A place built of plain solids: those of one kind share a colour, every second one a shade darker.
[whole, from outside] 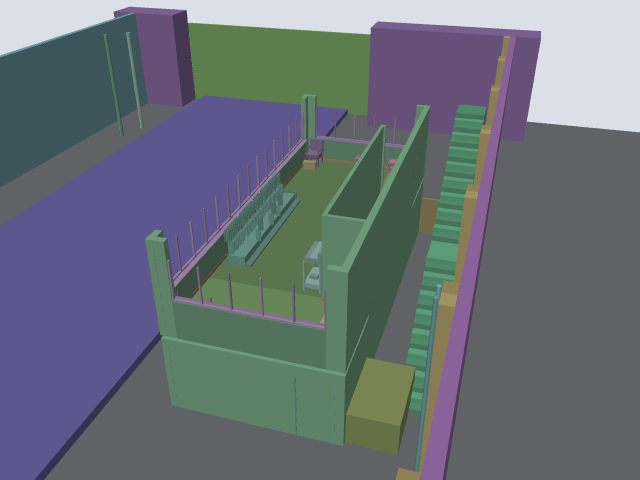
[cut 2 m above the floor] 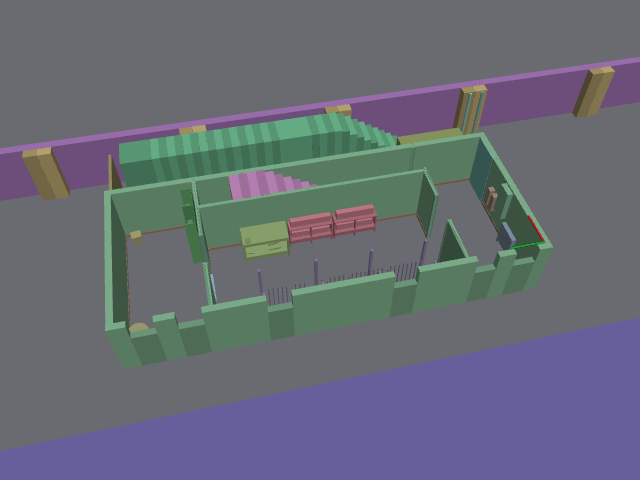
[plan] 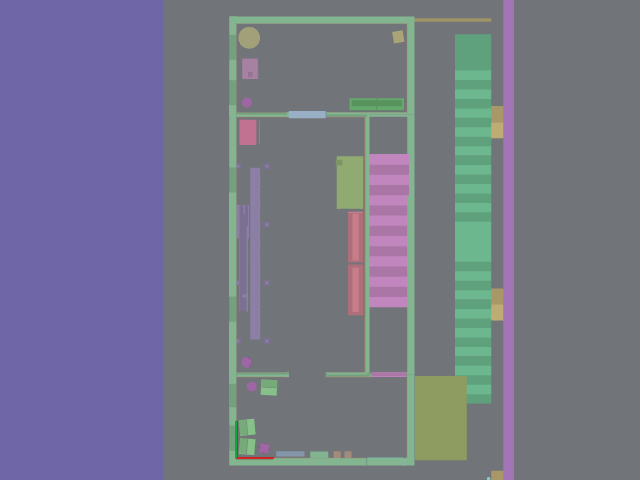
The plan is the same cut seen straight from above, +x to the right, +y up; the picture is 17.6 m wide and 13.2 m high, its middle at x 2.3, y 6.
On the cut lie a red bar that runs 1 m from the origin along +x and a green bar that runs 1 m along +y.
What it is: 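A mechanical signal box beside a railway in a town; below a lobby, the locking room and a lamp room, above the operating floor with its lever frame behind one band of glass; one straight stair between walls, met straight on from the door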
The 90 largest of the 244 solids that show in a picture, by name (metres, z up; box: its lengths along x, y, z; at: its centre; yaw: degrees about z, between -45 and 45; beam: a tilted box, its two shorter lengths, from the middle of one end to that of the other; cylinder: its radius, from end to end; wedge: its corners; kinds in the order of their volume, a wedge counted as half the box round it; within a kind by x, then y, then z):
{
 "yard_line_bed_1": {"box": [10.1, 39.2, 0.6], "at": [-7.06, 6.55, 0.0]},
 "yard_line_abut_1": {"box": [4.16, 1.87, 5.85], "at": [-14.89, 25.22, 2.88]},
 "yard_line_abut_2": {"box": [9.2, 1.87, 5.85], "at": [4.31, 25.22, 2.88]},
 "yard_line_far_1": {"box": [0.3, 35.1, 5.85], "at": [-15.55, 6.73, 2.88]},
 "yard_line_near_1": {"box": [0.3, 35.1, 5.85], "at": [7.49, 6.73, 2.88]},
 "wall_1": {"box": [0.2, 0.51, 2.95], "at": [-0.1, 0.05, 4.03]},
 "wall_2": {"box": [0.2, 0.51, 2.5], "at": [-0.1, 1.15, 1.2]},
 "wall_3": {"box": [0.2, 1.46, 2.5], "at": [-0.1, 3.02, 1.2]},
 "wall_4": {"box": [0.2, 2.86, 2.5], "at": [-0.1, 5.88, 1.2]},
 "wall_5": {"box": [0.2, 11.36, 1.2], "at": [-0.1, 5.97, 3.15]},
 "wall_6": {"box": [0.2, 1.46, 2.5], "at": [-0.1, 8.72, 1.2]},
 "wall_7": {"box": [0.2, 0.56, 2.5], "at": [-0.1, 10.68, 1.2]},
 "wall_8": {"box": [0.2, 0.51, 2.95], "at": [-0.1, 11.9, 4.03]},
 "wall_9": {"box": [0.51, 0.2, 2.95], "at": [0.05, -0.1, 4.03]},
 "wall_10": {"box": [0.51, 0.2, 2.95], "at": [0.05, 12.05, 4.03]},
 "wall_11": {"box": [5.1, 0.2, 2.5], "at": [2.35, -0.1, 1.2]},
 "wall_12": {"box": [4.11, 0.2, 1.2], "at": [2.35, -0.1, 3.15]},
 "wall_13": {"box": [5.1, 0.2, 2.5], "at": [2.35, 12.05, 1.2]},
 "wall_14": {"box": [4.11, 0.2, 1.2], "at": [2.35, 12.05, 3.15]},
 "wall_15": {"box": [0.06, 7.15, 2.5], "at": [3.57, 5.88, 1.2]},
 "wall_16": {"box": [0.06, 7.27, 2.95], "at": [3.57, 5.88, 4.03]},
 "wall_17": {"box": [0.06, 7.15, 2.85], "at": [3.63, 5.88, 1.38]},
 "wall_18": {"box": [0.06, 7.15, 2.95], "at": [3.63, 5.88, 4.03]},
 "wall_19": {"box": [0.51, 0.2, 2.95], "at": [4.65, -0.1, 4.03]},
 "wall_20": {"box": [0.51, 0.2, 2.95], "at": [4.65, 12.05, 4.03]},
 "wall_21": {"box": [0.2, 2.5, 2.5], "at": [4.8, 1.05, 1.2]},
 "wall_22": {"box": [0.2, 2.5, 2.95], "at": [4.8, 1.05, 4.03]},
 "wall_23": {"box": [0.2, 7.15, 2.85], "at": [4.8, 5.88, 1.38]},
 "wall_24": {"box": [0.2, 7.15, 2.95], "at": [4.8, 5.88, 4.03]},
 "wall_25": {"box": [0.2, 2.7, 2.5], "at": [4.8, 10.8, 1.2]},
 "wall_26": {"box": [0.2, 2.7, 2.95], "at": [4.8, 10.8, 4.03]},
 "yard_line_step_1": {"box": [1.0, 0.26, 1.11], "at": [6.51, 2.93, 0.5]},
 "yard_line_step_2": {"box": [1.0, 0.26, 1.28], "at": [6.51, 3.19, 0.59]},
 "yard_line_step_3": {"box": [1.0, 0.26, 1.46], "at": [6.51, 3.45, 0.68]},
 "yard_line_step_4": {"box": [1.0, 0.26, 1.63], "at": [6.51, 3.71, 0.77]},
 "yard_line_step_5": {"box": [1.0, 0.26, 1.81], "at": [6.51, 3.97, 0.86]},
 "yard_line_step_6": {"box": [1.0, 0.26, 1.99], "at": [6.51, 4.23, 0.94]},
 "yard_line_step_7": {"box": [1.0, 0.26, 2.16], "at": [6.51, 4.49, 1.03]},
 "yard_line_step_8": {"box": [1.0, 0.26, 2.34], "at": [6.51, 4.75, 1.12]},
 "yard_line_step_9": {"box": [1.0, 0.26, 2.51], "at": [6.51, 5.01, 1.21]},
 "yard_line_step_10": {"box": [1.0, 0.26, 2.69], "at": [6.51, 5.27, 1.3]},
 "yard_line_step_11": {"box": [1.0, 1.1, 2.87], "at": [6.51, 5.95, 1.38]},
 "yard_line_step_12": {"box": [1.0, 0.26, 3.04], "at": [6.51, 6.63, 1.47]},
 "yard_line_step_13": {"box": [1.0, 0.26, 3.22], "at": [6.51, 6.89, 1.56]},
 "yard_line_step_14": {"box": [1.0, 0.26, 3.4], "at": [6.51, 7.15, 1.65]},
 "yard_line_step_15": {"box": [1.0, 0.26, 3.57], "at": [6.51, 7.41, 1.74]},
 "yard_line_step_16": {"box": [1.0, 0.26, 3.75], "at": [6.51, 7.67, 1.82]},
 "yard_line_step_17": {"box": [1.0, 0.26, 3.92], "at": [6.51, 7.93, 1.91]},
 "yard_line_step_18": {"box": [1.0, 0.26, 4.1], "at": [6.51, 8.19, 2.0]},
 "yard_line_step_19": {"box": [1.0, 0.26, 4.28], "at": [6.51, 8.45, 2.09]},
 "yard_line_step_20": {"box": [1.0, 0.26, 4.45], "at": [6.51, 8.71, 2.18]},
 "yard_line_step_21": {"box": [1.0, 0.26, 4.63], "at": [6.51, 8.97, 2.26]},
 "yard_line_step_22": {"box": [1.0, 0.26, 4.8], "at": [6.51, 9.23, 2.35]},
 "yard_line_step_23": {"box": [1.0, 0.26, 4.98], "at": [6.51, 9.49, 2.44]},
 "yard_line_step_24": {"box": [1.0, 0.26, 5.16], "at": [6.51, 9.75, 2.53]},
 "yard_line_step_25": {"box": [1.0, 0.26, 5.33], "at": [6.51, 10.01, 2.62]},
 "yard_line_step_26": {"box": [1.0, 0.26, 5.51], "at": [6.51, 10.27, 2.7]},
 "yard_line_step_27": {"box": [1.0, 0.26, 5.68], "at": [6.51, 10.53, 2.79]},
 "yard_line_step_28": {"box": [1.0, 1.0, 5.86], "at": [6.51, 11.16, 2.88]},
 "yard_line_dark_1": {"box": [12.52, 0.2, 5.04], "at": [-6.55, 26.25, 2.47]},
 "raised_floor_operating_1": {"box": [3.73, 9.78, 0.25], "at": [1.8, 7.12, 2.67]},
 "raised_floor_operating_2": {"box": [4.83, 2.43, 0.25], "at": [2.35, 1.15, 2.67]},
 "yard_line_near_pier_1": {"box": [0.33, 0.44, 5.85], "at": [7.17, -6.02, 2.88]},
 "yard_line_near_pier_2": {"box": [0.33, 0.44, 5.85], "at": [7.17, -5.58, 2.88]},
 "yard_line_near_pier_3": {"box": [0.33, 0.44, 5.85], "at": [7.17, -1.01, 2.88]},
 "yard_line_near_pier_4": {"box": [0.33, 0.44, 5.85], "at": [7.17, -0.57, 2.88]},
 "yard_line_near_pier_5": {"box": [0.33, 0.44, 5.85], "at": [7.17, 4.0, 2.88]},
 "yard_line_near_pier_6": {"box": [0.33, 0.44, 5.85], "at": [7.17, 4.45, 2.88]},
 "yard_line_near_pier_7": {"box": [0.33, 0.44, 5.85], "at": [7.17, 9.02, 2.88]},
 "yard_line_near_pier_8": {"box": [0.33, 0.44, 5.85], "at": [7.17, 9.46, 2.88]},
 "yard_line_near_pier_9": {"box": [0.33, 0.44, 5.85], "at": [7.17, 14.03, 2.88]},
 "yard_line_near_pier_10": {"box": [0.33, 0.44, 5.85], "at": [7.17, 14.48, 2.88]},
 "yard_line_near_pier_11": {"box": [0.33, 0.44, 5.85], "at": [7.17, 19.05, 2.88]},
 "yard_line_near_pier_12": {"box": [0.33, 0.44, 5.85], "at": [7.17, 24.06, 2.88]},
 "stair_1": {"box": [1.14, 0.3, 0.75], "at": [4.18, 5.14, 0.33]},
 "stair_2": {"box": [1.14, 0.3, 0.93], "at": [4.18, 5.42, 0.41]},
 "stair_3": {"box": [1.14, 0.3, 1.1], "at": [4.18, 5.7, 0.5]},
 "stair_4": {"box": [1.14, 0.3, 1.27], "at": [4.18, 5.98, 0.59]},
 "stair_5": {"box": [1.14, 0.3, 1.45], "at": [4.18, 6.26, 0.68]},
 "stair_6": {"box": [1.14, 0.3, 1.62], "at": [4.18, 6.54, 0.76]},
 "stair_7": {"box": [1.14, 0.3, 1.8], "at": [4.18, 6.82, 0.85]},
 "stair_8": {"box": [1.14, 0.3, 1.98], "at": [4.18, 7.1, 0.94]},
 "stair_9": {"box": [1.14, 0.3, 2.15], "at": [4.18, 7.38, 1.02]},
 "stair_10": {"box": [1.14, 0.3, 2.33], "at": [4.18, 7.66, 1.11]},
 "stair_11": {"box": [1.14, 0.3, 2.5], "at": [4.18, 7.94, 1.2]},
 "stair_12": {"box": [1.14, 0.3, 2.67], "at": [4.18, 8.22, 1.29]},
 "yard_line_bunker_1": {"box": [1.43, 2.32, 1.1], "at": [5.62, 1.1, 0.5]},
 "lever_frame_1": {"box": [0.5, 4.73, 0.33], "at": [0.52, 5.62, 2.92]},
 "yard_line_fence_1": {"box": [2.11, 0.1, 1.65], "at": [5.96, 12.05, 0.78]},
 "tool_cabinet_1": {"box": [0.46, 0.66, 0.91], "at": [0.32, 8.96, 0.55]}
}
